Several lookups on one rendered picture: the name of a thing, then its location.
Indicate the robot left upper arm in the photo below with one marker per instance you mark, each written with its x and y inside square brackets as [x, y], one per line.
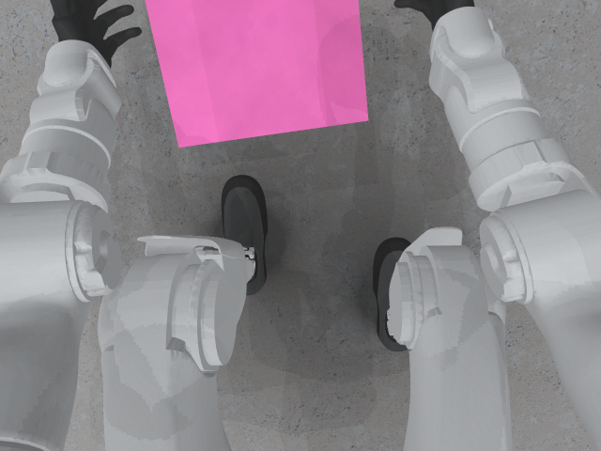
[56, 259]

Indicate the carton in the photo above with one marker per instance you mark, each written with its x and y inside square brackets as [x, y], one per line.
[235, 69]

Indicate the robot left hand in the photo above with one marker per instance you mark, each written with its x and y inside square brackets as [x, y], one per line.
[74, 19]

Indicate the left robot shin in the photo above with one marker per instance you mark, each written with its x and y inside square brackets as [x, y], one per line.
[231, 258]

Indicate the robot right hand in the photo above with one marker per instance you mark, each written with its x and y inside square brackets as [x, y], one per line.
[433, 9]

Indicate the right robot forearm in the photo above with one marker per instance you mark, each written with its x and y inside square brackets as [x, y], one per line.
[511, 157]

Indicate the left robot forearm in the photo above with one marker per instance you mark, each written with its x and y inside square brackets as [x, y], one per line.
[67, 149]

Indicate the robot right upper arm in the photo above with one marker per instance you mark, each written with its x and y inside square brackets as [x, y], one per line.
[546, 255]

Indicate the left robot thigh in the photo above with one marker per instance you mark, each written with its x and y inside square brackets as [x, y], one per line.
[176, 318]

